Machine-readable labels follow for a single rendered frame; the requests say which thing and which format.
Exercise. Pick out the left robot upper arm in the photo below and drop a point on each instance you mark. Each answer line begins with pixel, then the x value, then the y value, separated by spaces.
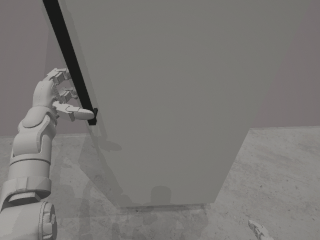
pixel 34 221

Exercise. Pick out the right robot hand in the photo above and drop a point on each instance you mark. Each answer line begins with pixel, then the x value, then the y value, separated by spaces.
pixel 259 230

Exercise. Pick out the left robot hand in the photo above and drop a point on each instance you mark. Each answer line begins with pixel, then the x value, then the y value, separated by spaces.
pixel 47 95

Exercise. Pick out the fridge door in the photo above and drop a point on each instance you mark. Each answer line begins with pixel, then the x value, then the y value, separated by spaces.
pixel 177 85

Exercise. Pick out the handle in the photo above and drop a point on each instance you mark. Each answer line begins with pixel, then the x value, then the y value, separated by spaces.
pixel 58 24

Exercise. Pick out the robot left forearm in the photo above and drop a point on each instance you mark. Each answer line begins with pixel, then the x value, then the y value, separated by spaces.
pixel 29 168

